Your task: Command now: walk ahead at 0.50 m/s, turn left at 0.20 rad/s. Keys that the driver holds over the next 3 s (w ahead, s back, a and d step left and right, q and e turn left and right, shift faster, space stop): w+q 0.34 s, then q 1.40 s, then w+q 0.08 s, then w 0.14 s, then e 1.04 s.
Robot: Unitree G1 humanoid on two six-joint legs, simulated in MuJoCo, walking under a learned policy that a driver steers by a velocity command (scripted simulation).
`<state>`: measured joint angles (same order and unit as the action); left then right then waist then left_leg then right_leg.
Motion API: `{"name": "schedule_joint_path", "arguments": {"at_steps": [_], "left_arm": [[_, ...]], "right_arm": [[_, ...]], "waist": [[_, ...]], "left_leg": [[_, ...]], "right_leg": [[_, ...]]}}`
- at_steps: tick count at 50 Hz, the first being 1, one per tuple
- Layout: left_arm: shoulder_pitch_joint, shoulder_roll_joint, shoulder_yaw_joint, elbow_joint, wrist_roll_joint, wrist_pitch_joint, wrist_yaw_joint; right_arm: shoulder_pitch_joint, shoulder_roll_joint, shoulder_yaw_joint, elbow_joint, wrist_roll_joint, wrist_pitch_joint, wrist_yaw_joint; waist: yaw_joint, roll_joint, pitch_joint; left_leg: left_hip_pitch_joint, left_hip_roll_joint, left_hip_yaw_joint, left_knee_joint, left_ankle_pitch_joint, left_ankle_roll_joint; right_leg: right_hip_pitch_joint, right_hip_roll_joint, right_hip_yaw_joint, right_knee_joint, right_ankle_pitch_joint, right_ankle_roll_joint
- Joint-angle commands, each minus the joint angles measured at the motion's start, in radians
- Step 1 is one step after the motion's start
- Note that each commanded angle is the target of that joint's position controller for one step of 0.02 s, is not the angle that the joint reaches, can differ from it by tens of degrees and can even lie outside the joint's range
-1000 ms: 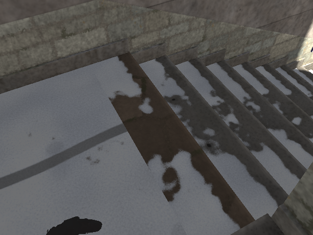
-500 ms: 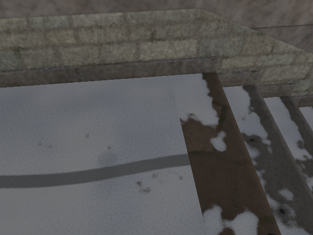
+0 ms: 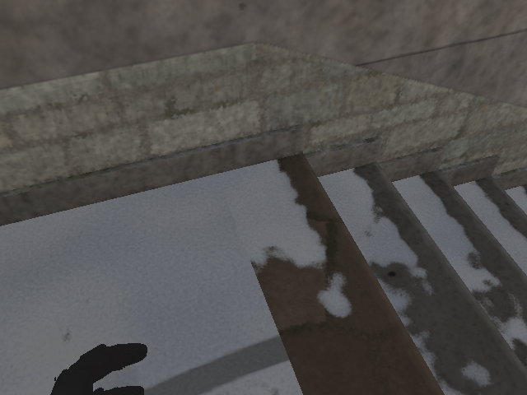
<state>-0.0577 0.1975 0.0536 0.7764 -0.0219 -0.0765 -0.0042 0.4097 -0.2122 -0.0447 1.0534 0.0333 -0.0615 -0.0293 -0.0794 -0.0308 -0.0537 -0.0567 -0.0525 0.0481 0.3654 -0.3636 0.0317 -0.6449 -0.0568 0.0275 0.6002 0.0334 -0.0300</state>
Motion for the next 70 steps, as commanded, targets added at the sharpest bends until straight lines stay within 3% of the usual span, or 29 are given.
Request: {"name": "schedule_joint_path", "arguments": {"at_steps": [1, 3, 4, 5, 6, 7, 9, 11, 14, 18, 21, 25, 28, 29, 30, 31, 33, 37, 43, 51, 53, 54, 55, 56, 57, 58, 60, 63, 70], "left_arm": [[-0.061, 0.065, 0.015, -0.065, -0.002, -0.022, -0.015], [0.198, 0.153, 0.058, 0.001, 0.013, -0.032, -0.006], [0.410, 0.256, 0.086, 0.040, 0.026, -0.034, 0.004], [0.531, 0.250, 0.083, 0.070, 0.019, -0.022, 0.006], [0.489, 0.186, 0.067, 0.063, 0.020, -0.020, 0.011], [0.360, 0.167, 0.059, 0.052, 0.016, -0.015, 0.012], [0.206, 0.091, 0.041, 0.045, 0.028, -0.016, 0.001], [0.183, 0.066, 0.043, 0.067, 0.035, -0.021, -0.006], [0.240, 0.077, 0.045, 0.117, 0.035, -0.040, 0.014], [0.244, 0.131, 0.053, 0.145, 0.034, -0.031, 0.035], [0.262, 0.149, 0.054, 0.151, 0.022, -0.015, 0.053], [0.277, 0.215, 0.076, 0.153, -0.007, 0.007, 0.066], [0.278, 0.228, 0.080, 0.148, -0.016, 0.012, 0.059], [0.331, 0.122, 0.051, 0.106, 0.047, 0.007, 0.048], [0.423, 0.107, 0.030, 0.081, 0.034, -0.010, 0.023], [0.312, 0.171, 0.046, 0.072, -0.003, -0.019, 0.006], [0.207, 0.155, 0.040, 0.054, 0.007, 0.003, 0.026], [0.193, 0.149, 0.049, 0.033, 0.032, 0.046, 0.053], [0.105, 0.171, 0.049, 0.002, 0.020, 0.063, 0.075], [0.057, 0.166, 0.037, -0.027, 0.010, 0.039, 0.040], [0.119, 0.167, 0.039, -0.026, 0.015, 0.032, 0.026], [0.168, 0.181, 0.043, -0.013, 0.017, 0.032, 0.016], [0.211, 0.252, 0.063, -0.003, 0.028, 0.033, 0.025], [0.180, 0.344, 0.080, -0.004, 0.050, 0.046, 0.035], [0.178, 0.289, 0.071, -0.025, 0.070, 0.049, 0.041], [0.148, 0.241, 0.057, -0.046, 0.056, 0.053, 0.053], [0.126, 0.203, 0.051, -0.043, 0.017, 0.058, 0.068], [0.162, 0.223, 0.055, -0.027, 0.021, 0.070, 0.076], [0.172, 0.277, 0.068, -0.037, 0.012, 0.091, 0.050]], "right_arm": [[0.035, -0.151, -0.040, -0.034, 0.001, 0.005, 0.004], [-0.009, -0.133, -0.034, -0.062, -0.011, -0.001, 0.012], [0.017, -0.051, -0.013, -0.093, -0.006, -0.026, 0.021], [0.050, -0.046, -0.003, -0.101, 0.002, -0.051, 0.033], [-0.017, -0.137, -0.039, -0.101, 0.026, -0.054, 0.032], [-0.094, -0.143, -0.047, -0.127, 0.025, -0.042, 0.019], [-0.129, -0.108, -0.056, -0.142, 0.005, -0.013, -0.008], [-0.076, -0.062, -0.058, -0.126, 0.004, 0.016, -0.015], [-0.144, -0.057, -0.067, -0.151, -0.004, 0.032, -0.013], [-0.250, -0.053, -0.066, -0.199, -0.005, 0.029, 0.007], [-0.375, -0.025, -0.046, -0.247, -0.031, 0.027, 0.042], [-0.397, -0.081, -0.055, -0.300, -0.024, 0.037, 0.060], [-0.141, -0.197, -0.109, -0.247, -0.026, 0.033, 0.061], [-0.120, -0.309, -0.129, -0.242, -0.035, 0.037, 0.038], [-0.127, -0.314, -0.113, -0.296, -0.046, 0.032, 0.044], [-0.112, -0.254, -0.095, -0.319, -0.052, 0.040, 0.045], [-0.257, -0.176, -0.072, -0.359, -0.020, 0.041, 0.028], [-0.293, -0.185, -0.077, -0.380, -0.026, 0.055, 0.011], [-0.295, -0.213, -0.085, -0.411, -0.031, 0.076, -0.018], [-0.271, -0.201, -0.076, -0.450, -0.035, 0.089, -0.010], [-0.275, -0.219, -0.081, -0.453, -0.021, 0.097, -0.014], [-0.280, -0.213, -0.078, -0.462, -0.014, 0.106, -0.017], [-0.262, -0.178, -0.065, -0.480, -0.020, 0.108, -0.020], [-0.221, -0.148, -0.061, -0.505, -0.007, 0.104, -0.015], [-0.214, -0.216, -0.078, -0.492, -0.021, 0.088, -0.007], [-0.189, -0.269, -0.095, -0.471, -0.026, 0.077, 0.006], [-0.169, -0.218, -0.086, -0.445, -0.027, 0.091, 0.009], [-0.231, -0.150, -0.058, -0.487, -0.014, 0.104, 0.022], [-0.284, -0.168, -0.052, -0.540, -0.010, 0.109, 0.027]], "waist": [[0.042, 0.066, 0.111], [0.166, 0.074, -0.063], [0.219, -0.050, -0.249], [0.231, -0.202, -0.440], [0.234, -0.134, -0.331], [0.193, -0.111, -0.181], [0.107, -0.064, -0.039], [0.057, -0.067, -0.011], [0.062, -0.032, 0.030], [0.066, -0.029, 0.069], [0.096, -0.022, 0.098], [0.087, -0.063, 0.061], [-0.044, 0.014, -0.082], [0.027, 0.263, -0.164], [0.053, 0.316, -0.393], [-0.004, 0.153, -0.384], [0.040, 0.022, -0.200], [0.100, 0.070, -0.110], [0.080, 0.130, -0.076], [0.036, 0.191, -0.064], [0.083, 0.180, -0.073], [0.109, 0.158, -0.079], [0.104, 0.092, -0.116], [0.036, -0.203, -0.083], [0.067, -0.240, -0.102], [0.051, -0.141, -0.103], [0.049, -0.075, -0.045], [0.086, -0.111, 0.001], [0.124, -0.191, -0.011]], "left_leg": [[-0.018, 0.297, -0.239, -0.041, 0.446, 0.162], [-0.168, 0.192, -0.171, 0.247, 0.625, 0.114], [-0.561, 0.064, -0.090, 0.618, 0.366, 0.036], [-0.694, 0.013, -0.168, 0.877, -0.202, 0.011], [-0.798, 0.050, -0.223, 0.986, -0.168, 0.014], [-0.834, 0.098, -0.173, 0.982, -0.066, 0.021], [-0.728, 0.161, -0.149, 0.896, 0.061, 0.024], [-0.630, 0.184, -0.156, 0.855, 0.111, 0.032], [-0.690, 0.174, -0.186, 0.751, 0.245, 0.028], [-0.688, 0.148, -0.161, 0.531, 0.399, 0.021], [-0.581, 0.126, -0.049, 0.365, 0.459, 0.012], [-0.517, 0.088, 0.004, 0.272, 0.300, 0.040], [-0.112, 0.002, 0.003, 0.080, 0.500, 0.121], [0.190, 0.235, -0.300, 0.185, 1.061, 0.216], [0.408, 0.445, -0.729, 0.084, 0.945, 0.457], [0.365, 0.395, -0.654, 0.025, 0.801, 0.408], [0.128, 0.312, -0.468, -0.002, 0.643, 0.286], [-0.165, 0.220, -0.401, -0.065, 0.529, 0.237], [-0.205, 0.175, -0.445, -0.073, 0.269, 0.180], [-0.153, 0.169, -0.563, -0.003, 0.264, 0.183], [-0.158, 0.139, -0.576, 0.049, 0.351, 0.155], [-0.193, 0.109, -0.563, 0.084, 0.361, 0.127], [-0.278, 0.051, -0.511, 0.192, 0.222, 0.075], [-0.502, -0.117, -0.298, 0.364, -0.131, 0.013], [-0.575, -0.107, -0.253, 0.630, -0.284, -0.050], [-0.583, -0.057, -0.241, 0.774, -0.226, -0.078], [-0.621, -0.022, -0.197, 0.855, -0.125, -0.101], [-0.634, 0.005, -0.113, 0.781, -0.034, -0.112], [-0.433, 0.070, -0.033, 0.436, -0.011, -0.088]], "right_leg": [[0.072, 0.038, -0.035, -0.101, -0.113, -0.024], [0.524, 0.019, -0.003, -0.059, -0.007, -0.084], [1.011, -0.223, 0.285, -0.023, 0.058, -0.206], [1.141, -0.379, 0.618, -0.161, -0.098, -0.279], [1.071, -0.348, 0.575, -0.208, -0.222, -0.248], [0.887, -0.322, 0.428, -0.251, -0.172, -0.213], [0.584, -0.245, 0.247, -0.356, -0.152, -0.164], [0.461, -0.215, 0.143, -0.417, -0.152, -0.146], [0.471, -0.215, 0.033, -0.448, -0.065, -0.138], [0.497, -0.198, -0.099, -0.444, 0.096, -0.119], [0.469, -0.186, -0.200, -0.394, 0.224, -0.101], [0.608, -0.227, -0.216, -0.248, 0.430, -0.070], [0.536, -0.144, -0.243, 0.199, 0.415, 0.014], [0.206, -0.035, -0.243, 0.553, -0.403, 0.079], [-0.010, 0.108, -0.035, 0.834, -0.783, 0.113], [-0.068, 0.072, 0.072, 0.877, -0.706, 0.086], [-0.085, 0.007, 0.076, 0.753, -0.508, 0.069], [0.079, 0.014, 0.064, 0.542, -0.422, 0.074], [0.061, 0.043, 0.093, 0.330, -0.310, 0.109], [0.170, 0.080, 0.096, 0.066, -0.340, 0.082], [0.280, 0.094, 0.074, -0.099, -0.291, 0.056], [0.382, 0.068, 0.074, -0.204, -0.191, 0.043], [0.523, -0.069, 0.151, -0.234, -0.099, 0.007], [0.606, -0.257, 0.361, -0.244, 0.190, -0.137], [0.595, -0.383, 0.490, -0.270, 0.336, -0.260], [0.583, -0.378, 0.415, -0.243, 0.353, -0.251], [0.578, -0.261, 0.254, -0.222, 0.222, -0.159], [0.572, -0.190, 0.131, -0.267, 0.157, -0.143], [0.530, -0.238, 0.047, -0.296, -0.012, -0.169]]}}
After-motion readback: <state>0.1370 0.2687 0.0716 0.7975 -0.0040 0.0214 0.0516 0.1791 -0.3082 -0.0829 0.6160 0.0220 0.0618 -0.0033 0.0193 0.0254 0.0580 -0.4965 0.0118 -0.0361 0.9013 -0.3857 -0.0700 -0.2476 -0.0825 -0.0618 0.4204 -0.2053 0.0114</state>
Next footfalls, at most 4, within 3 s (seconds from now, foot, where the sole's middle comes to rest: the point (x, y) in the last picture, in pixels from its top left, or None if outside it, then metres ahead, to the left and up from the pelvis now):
0.06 right None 0.21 -0.13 -0.77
0.56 left None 0.42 0.16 -0.77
1.10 right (267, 394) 0.53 -0.02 -0.77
1.54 left None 0.32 0.18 -0.77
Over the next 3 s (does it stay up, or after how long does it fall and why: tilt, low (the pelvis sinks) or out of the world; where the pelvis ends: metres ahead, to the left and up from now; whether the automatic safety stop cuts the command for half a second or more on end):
stays up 0.44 0.17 0.01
